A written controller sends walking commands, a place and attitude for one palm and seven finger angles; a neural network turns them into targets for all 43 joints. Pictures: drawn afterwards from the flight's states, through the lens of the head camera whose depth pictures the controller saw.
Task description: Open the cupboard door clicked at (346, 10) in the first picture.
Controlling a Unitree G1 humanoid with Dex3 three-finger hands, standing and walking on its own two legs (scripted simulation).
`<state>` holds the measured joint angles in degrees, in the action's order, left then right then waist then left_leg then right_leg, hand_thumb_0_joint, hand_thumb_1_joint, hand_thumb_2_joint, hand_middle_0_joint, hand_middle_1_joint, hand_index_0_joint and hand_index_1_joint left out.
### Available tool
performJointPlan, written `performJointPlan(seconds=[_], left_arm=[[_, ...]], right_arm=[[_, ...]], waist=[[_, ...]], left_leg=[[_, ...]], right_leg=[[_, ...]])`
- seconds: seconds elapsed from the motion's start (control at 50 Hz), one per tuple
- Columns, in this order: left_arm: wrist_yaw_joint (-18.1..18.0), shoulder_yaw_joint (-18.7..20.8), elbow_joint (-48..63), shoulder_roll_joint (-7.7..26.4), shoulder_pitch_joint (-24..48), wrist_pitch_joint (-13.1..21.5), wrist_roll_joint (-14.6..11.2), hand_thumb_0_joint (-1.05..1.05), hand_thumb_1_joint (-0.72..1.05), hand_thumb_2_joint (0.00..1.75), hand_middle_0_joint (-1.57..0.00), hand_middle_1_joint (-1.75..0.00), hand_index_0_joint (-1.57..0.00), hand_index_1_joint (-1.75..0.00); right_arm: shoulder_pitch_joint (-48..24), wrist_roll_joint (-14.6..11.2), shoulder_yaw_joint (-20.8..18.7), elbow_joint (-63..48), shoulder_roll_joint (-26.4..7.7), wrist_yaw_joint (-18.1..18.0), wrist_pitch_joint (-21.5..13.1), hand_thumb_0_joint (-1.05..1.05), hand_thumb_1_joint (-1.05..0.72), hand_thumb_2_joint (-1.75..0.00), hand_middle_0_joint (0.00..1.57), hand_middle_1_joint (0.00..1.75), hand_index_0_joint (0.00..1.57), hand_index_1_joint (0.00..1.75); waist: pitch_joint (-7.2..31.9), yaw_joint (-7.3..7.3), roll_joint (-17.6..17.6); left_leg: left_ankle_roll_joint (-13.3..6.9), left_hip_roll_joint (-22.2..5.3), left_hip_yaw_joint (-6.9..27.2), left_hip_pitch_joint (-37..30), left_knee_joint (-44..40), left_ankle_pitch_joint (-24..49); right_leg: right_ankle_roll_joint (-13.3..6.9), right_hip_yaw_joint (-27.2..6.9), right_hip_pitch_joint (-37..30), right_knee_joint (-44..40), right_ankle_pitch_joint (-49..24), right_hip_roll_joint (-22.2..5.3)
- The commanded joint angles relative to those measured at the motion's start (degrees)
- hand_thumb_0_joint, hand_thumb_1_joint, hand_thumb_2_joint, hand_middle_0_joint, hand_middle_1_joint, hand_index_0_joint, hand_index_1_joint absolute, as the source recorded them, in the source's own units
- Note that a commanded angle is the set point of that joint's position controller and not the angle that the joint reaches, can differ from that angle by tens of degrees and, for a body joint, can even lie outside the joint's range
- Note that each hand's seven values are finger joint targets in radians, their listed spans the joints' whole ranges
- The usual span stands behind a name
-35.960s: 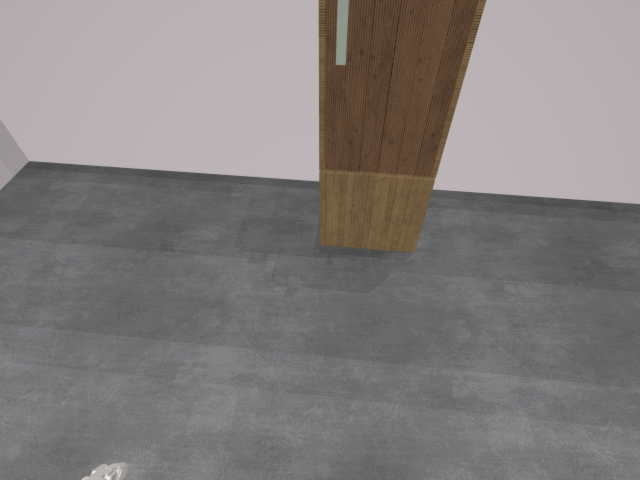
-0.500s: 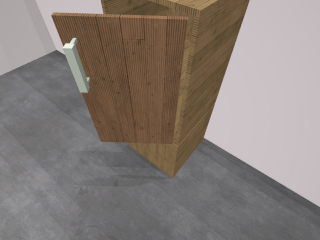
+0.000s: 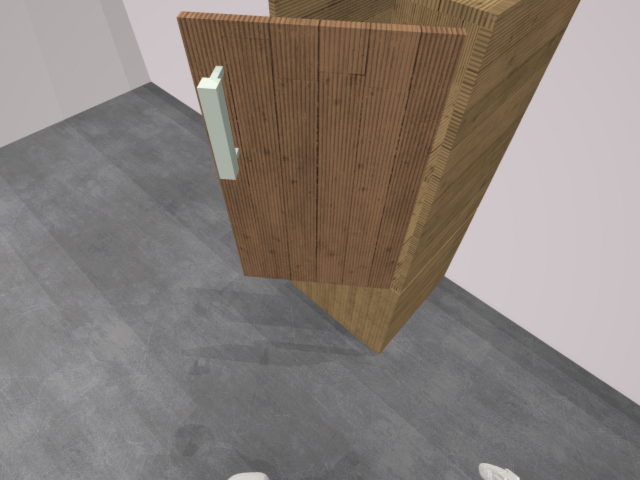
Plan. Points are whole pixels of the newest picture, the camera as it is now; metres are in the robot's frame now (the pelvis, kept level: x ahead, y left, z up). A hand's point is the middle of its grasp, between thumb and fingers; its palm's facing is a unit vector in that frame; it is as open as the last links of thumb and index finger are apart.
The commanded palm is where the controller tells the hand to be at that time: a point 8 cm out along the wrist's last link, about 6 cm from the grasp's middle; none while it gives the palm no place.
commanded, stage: come to a stop and stand still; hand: left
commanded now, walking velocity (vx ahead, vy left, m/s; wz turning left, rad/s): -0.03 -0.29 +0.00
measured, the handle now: (224, 124) +0.55 +0.20 +0.13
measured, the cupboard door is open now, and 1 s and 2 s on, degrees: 37 37 37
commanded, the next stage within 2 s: look again from close up in 0.80 s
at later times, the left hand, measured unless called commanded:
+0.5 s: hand out of the picture +0.03 +0.17 -0.15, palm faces +0.00 -0.97 -0.25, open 7.3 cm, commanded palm none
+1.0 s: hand out of the picture +0.02 +0.17 -0.16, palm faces +0.00 -0.98 -0.20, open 7.4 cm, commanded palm none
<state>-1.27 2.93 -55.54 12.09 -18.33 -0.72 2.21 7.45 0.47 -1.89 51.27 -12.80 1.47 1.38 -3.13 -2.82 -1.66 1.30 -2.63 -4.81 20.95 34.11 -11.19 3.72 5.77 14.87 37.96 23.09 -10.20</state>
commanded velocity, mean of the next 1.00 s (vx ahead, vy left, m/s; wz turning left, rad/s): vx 0.00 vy -0.05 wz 0.00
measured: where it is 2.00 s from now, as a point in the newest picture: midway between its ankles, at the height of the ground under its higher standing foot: outside the picture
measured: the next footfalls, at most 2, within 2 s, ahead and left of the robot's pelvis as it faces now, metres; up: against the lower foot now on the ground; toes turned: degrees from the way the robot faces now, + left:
right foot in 0.34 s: +0.02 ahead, -0.09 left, +0.00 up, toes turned +0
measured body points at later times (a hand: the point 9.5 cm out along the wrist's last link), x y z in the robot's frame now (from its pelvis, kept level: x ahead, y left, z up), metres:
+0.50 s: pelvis -0.01 -0.01 +0.01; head +0.00 -0.03 +0.46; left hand +0.03 +0.22 -0.13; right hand +0.00 -0.25 -0.15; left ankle -0.01 +0.11 -0.70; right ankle -0.02 -0.09 -0.72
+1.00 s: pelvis +0.02 -0.01 +0.02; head +0.03 -0.01 +0.47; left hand +0.02 +0.22 -0.14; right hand +0.02 -0.23 -0.14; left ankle -0.01 +0.09 -0.72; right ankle -0.02 -0.09 -0.72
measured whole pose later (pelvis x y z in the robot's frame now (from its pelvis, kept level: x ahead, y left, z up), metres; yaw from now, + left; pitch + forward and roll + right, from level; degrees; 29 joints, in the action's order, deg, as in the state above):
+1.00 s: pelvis +0.02 -0.01 +0.02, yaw +0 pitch +0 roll +0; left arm -1.8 -0.8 -62.2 9.6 -16.6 1.4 0.8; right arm 15.1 0.7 1.7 63.7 -9.3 -1.4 -0.7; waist -1.1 0.2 -0.3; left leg -1.4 -0.1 -5.4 9.7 25.6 -16.4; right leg -2.9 3.3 9.3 25.9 17.1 1.7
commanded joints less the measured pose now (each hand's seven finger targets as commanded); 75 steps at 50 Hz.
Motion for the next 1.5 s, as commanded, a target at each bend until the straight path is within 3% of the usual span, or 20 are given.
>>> performJointPlan(seconds=[0.0,0.02,0.04,0.1,0.2,0.28,0.3,0.32,0.34,0.36,0.4,0.44,0.5,0.58,0.62,0.7,1.04,1.44,1.46,1.48], left_arm=[[-1.02,0.35,5.71,3.64,-0.30,-0.47,-0.98,0.00,0.90,0.90,-0.20,-0.30,-0.20,-0.30],[-1.40,0.06,4.02,1.95,-1.06,-0.41,-1.18,0.00,0.90,0.90,-0.20,-0.30,-0.20,-0.30],[-1.17,0.27,2.54,3.64,-0.23,-0.29,-0.95,0.00,0.90,0.90,-0.20,-0.30,-0.20,-0.30],[0.40,-0.11,0.10,2.83,-1.24,-0.66,-0.95,0.00,0.90,0.90,-0.20,-0.30,-0.20,-0.30],[0.95,0.01,1.02,1.86,0.83,-1.38,-1.03,0.00,0.90,0.90,-0.20,-0.30,-0.20,-0.30],[0.59,-0.08,-0.79,0.85,-4.12,-0.19,-1.03,0.00,0.90,0.90,-0.20,-0.30,-0.20,-0.30],[0.24,0.01,-1.06,2.54,-4.69,0.35,-0.71,0.00,0.90,0.90,-0.20,-0.30,-0.20,-0.30],[-0.15,-0.11,-0.83,5.62,-3.38,0.98,-0.55,0.00,0.90,0.90,-0.20,-0.30,-0.20,-0.30],[-1.79,-1.02,0.01,7.02,-4.51,0.38,0.42,0.00,0.90,0.90,-0.20,-0.30,-0.20,-0.30],[-1.87,-1.10,2.12,6.29,2.01,1.56,-0.58,0.00,0.90,0.90,-0.20,-0.30,-0.20,-0.30],[-2.02,-0.50,4.44,5.92,3.93,2.51,-0.68,0.00,0.90,0.90,-0.20,-0.30,-0.20,-0.30],[-1.95,-0.52,3.84,5.49,2.31,3.24,-0.61,0.00,0.90,0.90,-0.20,-0.30,-0.20,-0.30],[-1.61,-1.07,2.38,4.99,1.83,3.05,-1.21,0.00,0.90,0.90,-0.20,-0.30,-0.20,-0.30],[-1.35,-1.70,0.72,3.43,1.17,2.86,-1.84,0.00,0.90,0.90,-0.20,-0.30,-0.20,-0.30],[-1.30,-1.87,-0.55,3.64,0.18,2.73,-1.73,0.00,0.90,0.90,-0.20,-0.30,-0.20,-0.30],[-1.13,-2.40,-1.75,3.54,0.22,2.60,-1.72,0.00,0.90,0.90,-0.20,-0.30,-0.20,-0.30],[-1.34,-2.83,-5.57,3.94,-1.52,2.94,-1.52,0.00,0.90,0.90,-0.20,-0.30,-0.20,-0.30],[-1.26,-2.44,-5.81,4.87,0.05,2.35,-1.42,0.00,0.90,0.90,-0.20,-0.30,-0.20,-0.30],[-3.56,-2.77,-7.30,3.41,-4.45,3.14,-0.95,0.00,0.90,0.90,-0.20,-0.30,-0.20,-0.30],[-3.14,6.74,83.12,18.20,37.40,13.98,-12.42,0.00,0.88,0.89,-0.20,-0.32,-0.20,-0.32]], right_arm=[[13.72,1.06,-2.52,0.26,-11.70,-1.82,-1.38,0.00,-0.90,-0.90,0.20,0.30,0.20,0.30],[10.00,1.37,-2.28,0.64,-11.18,-2.65,-2.03,0.00,-0.90,-0.90,0.20,0.30,0.20,0.30],[6.94,1.40,-1.65,0.57,-8.67,-2.80,-2.16,0.00,-0.90,-0.90,0.20,0.30,0.20,0.30],[5.23,1.47,-0.80,1.28,-6.31,-3.18,-2.31,0.00,-0.90,-0.90,0.20,0.30,0.20,0.30],[7.55,1.67,-2.18,3.00,-7.93,-3.70,-1.55,0.00,-0.90,-0.90,0.20,0.30,0.20,0.30],[7.05,1.08,-1.94,3.71,-6.64,-3.39,-1.21,0.00,-0.90,-0.90,0.20,0.30,0.20,0.30],[7.47,0.69,-1.40,4.00,-4.32,-3.12,-1.20,0.00,-0.90,-0.90,0.20,0.30,0.20,0.30],[7.71,0.19,-0.22,3.91,-0.02,-2.83,-1.00,0.00,-0.90,-0.90,0.20,0.30,0.20,0.30],[3.28,0.34,-1.11,0.78,-4.43,-2.32,-1.07,0.00,-0.90,-0.90,0.20,0.30,0.20,0.30],[6.54,0.91,-0.93,1.22,-2.51,-1.49,-0.47,0.00,-0.90,-0.90,0.20,0.30,0.20,0.30],[8.88,0.92,-0.85,0.99,-2.57,-1.16,-0.46,0.00,-0.90,-0.90,0.20,0.30,0.20,0.30],[7.76,0.76,0.09,0.45,-0.19,-1.33,-0.93,0.00,-0.90,-0.90,0.20,0.30,0.20,0.30],[11.43,0.47,0.74,2.70,-0.12,-2.11,-1.41,0.00,-0.90,-0.90,0.20,0.30,0.20,0.30],[12.33,0.84,1.47,5.79,-1.76,-2.69,-2.68,0.00,-0.90,-0.90,0.20,0.30,0.20,0.30],[10.93,0.67,1.76,6.51,-1.29,-2.85,-3.01,0.00,-0.90,-0.90,0.20,0.30,0.20,0.30],[10.96,0.68,1.97,7.80,-1.42,-2.93,-2.55,0.00,-0.90,-0.90,0.20,0.30,0.20,0.30],[9.65,0.20,2.38,11.58,-2.07,-3.46,-3.29,0.00,-0.90,-0.90,0.20,0.30,0.20,0.30],[8.06,0.31,2.02,12.20,-3.56,-3.87,-3.48,0.00,-0.90,-0.90,0.20,0.30,0.20,0.30],[5.18,-0.43,1.52,8.17,-4.18,-3.45,-3.50,0.00,-0.90,-0.90,0.20,0.30,0.20,0.30],[9.32,-3.62,-0.49,-11.97,-12.65,-4.99,-11.62,0.00,-0.90,-0.90,0.20,0.30,0.20,0.30]], waist=[[7.53,5.73,10.93],[8.12,3.59,16.81],[6.05,3.45,17.63],[5.02,2.61,11.75],[5.49,3.92,11.23],[5.70,1.55,6.66],[4.17,1.28,1.03],[2.15,2.22,-8.46],[0.14,0.88,-8.10],[0.96,5.16,-4.76],[1.11,5.59,-3.86],[2.18,4.45,-1.78],[2.43,4.81,-4.13],[0.47,3.46,4.83],[0.82,2.47,5.92],[-1.40,2.96,-0.37],[1.79,2.90,0.62],[1.92,2.55,1.88],[-1.89,1.75,6.06],[27.57,7.61,16.77]], left_leg=[[-14.56,-20.77,22.53,-11.79,-14.62,22.28],[-14.92,-20.43,25.42,-9.55,-17.02,16.71],[-13.30,-18.15,22.30,-6.44,-17.71,11.99],[-10.54,-13.48,13.80,-6.79,-17.11,15.37],[-11.15,-15.09,14.22,-8.93,-17.62,9.03],[-7.79,-11.62,11.64,-1.70,-13.54,-1.25],[-4.79,-7.24,7.99,2.10,-9.01,-5.85],[-1.46,-1.80,2.05,4.36,-3.84,-11.25],[0.64,1.51,0.16,-0.86,11.08,-10.24],[-1.02,-0.71,3.75,1.57,15.75,-9.36],[-1.92,-0.66,3.21,4.61,19.43,-9.41],[-2.19,-0.58,2.16,2.46,11.52,-12.16],[-2.27,0.27,1.77,-6.41,-1.68,-8.14],[-4.30,-4.60,7.19,-7.23,-10.18,3.59],[-4.43,-4.58,7.40,-6.25,-11.30,5.22],[-3.76,-3.22,6.02,-5.99,-11.88,-2.04],[-3.84,-3.90,5.37,-11.27,-11.80,8.32],[-4.44,-4.30,6.47,-13.29,-12.50,14.34],[-2.50,-4.49,3.89,-9.83,-1.13,23.68],[-1.35,0.85,7.80,-25.41,-8.05,38.79]], right_leg=[[-3.31,-3.76,12.81,23.55,14.84,6.74],[-3.41,-6.52,13.45,26.02,13.09,6.65],[-3.54,-7.58,12.27,25.99,9.07,5.55],[-2.85,-5.05,9.14,19.41,3.14,6.77],[-3.23,-4.24,6.70,9.11,4.20,8.00],[-3.92,-3.06,-6.71,-11.05,-7.10,9.10],[-4.48,-7.49,-9.45,-17.82,-7.78,6.12],[-7.32,-16.30,-6.97,-23.54,-5.49,-2.03],[-7.55,-22.84,1.81,-26.54,-12.21,-2.98],[-9.26,-16.50,3.27,-25.95,-0.70,-1.19],[-13.05,-16.25,1.61,-24.43,-6.50,-1.83],[-14.12,-13.90,-2.59,-20.76,-21.52,-1.97],[-11.83,-12.32,-0.99,-18.85,-18.66,0.60],[-7.01,-9.15,-2.06,-15.29,-15.70,5.20],[-6.84,-9.00,-5.11,-14.97,-17.57,5.25],[-7.07,-11.03,-3.46,-18.22,-10.77,4.49],[-6.61,-10.01,-6.87,-15.64,-26.91,3.64],[-6.38,-8.84,-7.67,-15.21,-26.91,3.51],[-3.71,-11.16,-2.54,-14.08,-44.46,0.67],[-6.22,-5.41,-7.65,-8.11,-43.07,6.92]])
